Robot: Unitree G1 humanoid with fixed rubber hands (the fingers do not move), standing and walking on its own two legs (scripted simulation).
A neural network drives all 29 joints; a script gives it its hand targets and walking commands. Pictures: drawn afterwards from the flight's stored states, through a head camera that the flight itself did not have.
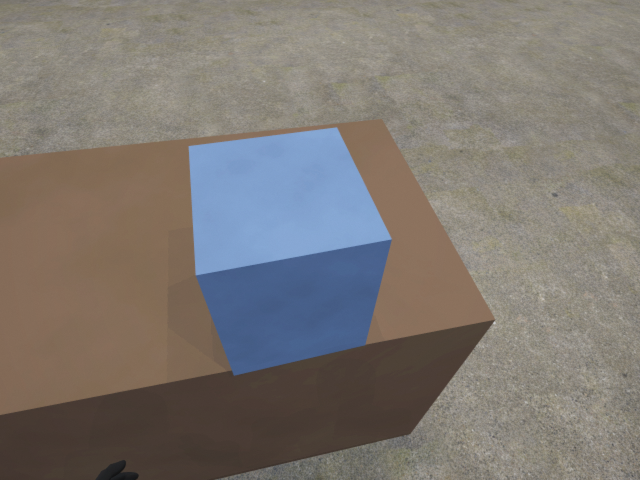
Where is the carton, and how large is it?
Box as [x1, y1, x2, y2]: [189, 127, 391, 375]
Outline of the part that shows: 336,127 189,146 196,277 234,375 363,345 365,343 391,239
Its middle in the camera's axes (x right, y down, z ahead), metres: -0.05 +0.02 +0.55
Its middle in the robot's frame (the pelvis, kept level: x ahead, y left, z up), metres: +0.40 +0.05 +0.04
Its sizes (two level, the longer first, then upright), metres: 0.210 0.200 0.250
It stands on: a pedestal, 0.69 m high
